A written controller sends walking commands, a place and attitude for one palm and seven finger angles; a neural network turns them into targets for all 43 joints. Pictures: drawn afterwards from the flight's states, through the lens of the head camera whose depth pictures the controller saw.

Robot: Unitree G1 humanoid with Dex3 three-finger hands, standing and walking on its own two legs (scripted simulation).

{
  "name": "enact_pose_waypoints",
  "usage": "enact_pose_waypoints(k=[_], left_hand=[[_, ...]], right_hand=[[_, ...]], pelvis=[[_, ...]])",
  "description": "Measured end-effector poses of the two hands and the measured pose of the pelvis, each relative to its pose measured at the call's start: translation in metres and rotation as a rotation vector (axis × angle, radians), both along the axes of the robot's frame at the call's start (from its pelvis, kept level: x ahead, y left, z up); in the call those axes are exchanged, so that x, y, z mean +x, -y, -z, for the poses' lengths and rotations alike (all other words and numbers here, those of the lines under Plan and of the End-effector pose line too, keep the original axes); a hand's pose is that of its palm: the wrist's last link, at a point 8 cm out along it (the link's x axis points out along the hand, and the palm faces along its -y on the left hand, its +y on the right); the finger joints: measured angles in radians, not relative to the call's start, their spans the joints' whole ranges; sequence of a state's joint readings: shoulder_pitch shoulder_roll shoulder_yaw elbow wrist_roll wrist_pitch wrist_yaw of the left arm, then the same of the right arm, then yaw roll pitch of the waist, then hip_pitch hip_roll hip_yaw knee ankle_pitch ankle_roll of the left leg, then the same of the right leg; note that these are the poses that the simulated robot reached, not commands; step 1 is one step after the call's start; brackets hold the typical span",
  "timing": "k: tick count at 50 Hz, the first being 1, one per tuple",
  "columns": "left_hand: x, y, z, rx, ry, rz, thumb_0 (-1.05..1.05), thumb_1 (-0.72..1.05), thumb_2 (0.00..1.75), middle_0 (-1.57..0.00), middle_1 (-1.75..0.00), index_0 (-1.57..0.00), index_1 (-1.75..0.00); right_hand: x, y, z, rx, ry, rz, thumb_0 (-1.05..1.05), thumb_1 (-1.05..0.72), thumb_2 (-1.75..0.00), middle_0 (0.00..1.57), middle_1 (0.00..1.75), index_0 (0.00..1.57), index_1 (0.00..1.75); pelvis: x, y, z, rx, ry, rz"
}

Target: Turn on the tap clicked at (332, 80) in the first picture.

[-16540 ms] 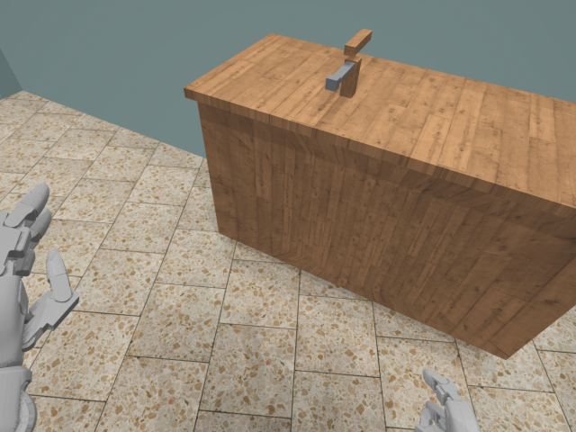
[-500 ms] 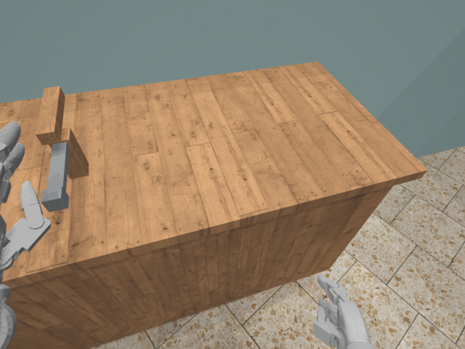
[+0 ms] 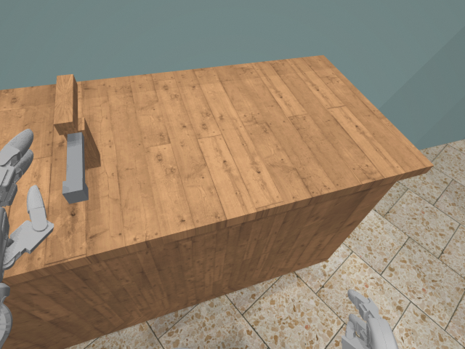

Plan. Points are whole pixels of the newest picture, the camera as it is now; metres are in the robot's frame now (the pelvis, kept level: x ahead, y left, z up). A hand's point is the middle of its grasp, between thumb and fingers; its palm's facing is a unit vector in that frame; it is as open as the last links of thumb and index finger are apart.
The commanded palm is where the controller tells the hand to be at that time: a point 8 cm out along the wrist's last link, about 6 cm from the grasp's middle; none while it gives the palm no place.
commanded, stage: come to a stop and stand still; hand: left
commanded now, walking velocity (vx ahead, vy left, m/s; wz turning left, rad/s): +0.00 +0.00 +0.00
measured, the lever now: (75, 190) +0.31 +0.28 +0.09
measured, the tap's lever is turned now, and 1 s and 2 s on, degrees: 0 0 0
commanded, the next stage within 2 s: look again from close up in 0.50 s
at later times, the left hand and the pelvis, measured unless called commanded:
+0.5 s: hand (37, 207) +0.24 +0.27 +0.16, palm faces +0.41 -0.84 -0.35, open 7.4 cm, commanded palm +0.18 +0.30 +0.18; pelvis +0.02 +0.01 +0.00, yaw +1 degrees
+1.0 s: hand (47, 213) +0.24 +0.26 +0.16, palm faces +0.41 -0.84 -0.37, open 7.4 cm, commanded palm +0.18 +0.29 +0.18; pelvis +0.02 +0.00 +0.00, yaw +1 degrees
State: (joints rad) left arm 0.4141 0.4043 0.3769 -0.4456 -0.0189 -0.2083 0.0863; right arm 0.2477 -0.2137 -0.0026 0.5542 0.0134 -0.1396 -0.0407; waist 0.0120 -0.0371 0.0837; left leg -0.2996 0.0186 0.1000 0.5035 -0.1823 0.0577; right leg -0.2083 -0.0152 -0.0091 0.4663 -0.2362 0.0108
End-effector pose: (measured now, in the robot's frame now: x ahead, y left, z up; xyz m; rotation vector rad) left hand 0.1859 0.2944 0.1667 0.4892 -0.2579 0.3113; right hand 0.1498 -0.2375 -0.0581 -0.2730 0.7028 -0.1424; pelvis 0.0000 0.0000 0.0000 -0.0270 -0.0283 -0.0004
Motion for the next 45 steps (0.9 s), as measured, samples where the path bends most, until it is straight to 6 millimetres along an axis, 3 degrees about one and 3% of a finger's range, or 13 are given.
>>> enact_pose_waypoints(k=[4,10,15,26,45], left_hand=[[-0.001,-0.016,-0.008,-0.011,0.065,-0.073,0.01,0.89,0.90,-0.22,-0.30,-0.21,-0.30],[0.003,-0.011,-0.010,-0.050,0.094,-0.059,0.01,0.90,0.90,-0.21,-0.30,-0.20,-0.30],[0.013,-0.012,-0.003,-0.064,0.057,-0.046,0.01,0.89,0.90,-0.21,-0.30,-0.20,-0.30],[0.013,-0.015,-0.009,-0.056,0.065,-0.042,0.01,0.89,0.90,-0.21,-0.30,-0.21,-0.30],[0.009,-0.004,-0.007,-0.051,0.021,-0.057,0.01,0.89,0.90,-0.21,-0.30,-0.21,-0.30]], right_hand=[[0.005,-0.019,0.006,0.028,-0.024,-0.053,0.02,-0.90,-0.90,0.20,0.29,0.20,0.30],[0.027,-0.045,0.006,0.070,-0.008,-0.107,0.02,-0.90,-0.90,0.20,0.29,0.20,0.30],[0.047,-0.054,0.000,0.079,0.027,-0.117,0.02,-0.90,-0.90,0.20,0.30,0.20,0.30],[0.064,-0.042,-0.012,0.035,0.054,-0.102,0.02,-0.90,-0.90,0.20,0.30,0.20,0.30],[0.039,-0.026,0.004,0.053,-0.016,-0.052,0.02,-0.90,-0.90,0.20,0.29,0.20,0.30]], pelvis=[[0.004,-0.005,0.000,-0.006,0.002,-0.012],[0.013,-0.011,-0.002,-0.013,-0.003,-0.014],[0.019,-0.013,-0.002,-0.012,-0.006,-0.012],[0.025,-0.014,-0.003,-0.011,-0.004,-0.016],[0.023,-0.005,-0.005,-0.008,-0.004,-0.024]])
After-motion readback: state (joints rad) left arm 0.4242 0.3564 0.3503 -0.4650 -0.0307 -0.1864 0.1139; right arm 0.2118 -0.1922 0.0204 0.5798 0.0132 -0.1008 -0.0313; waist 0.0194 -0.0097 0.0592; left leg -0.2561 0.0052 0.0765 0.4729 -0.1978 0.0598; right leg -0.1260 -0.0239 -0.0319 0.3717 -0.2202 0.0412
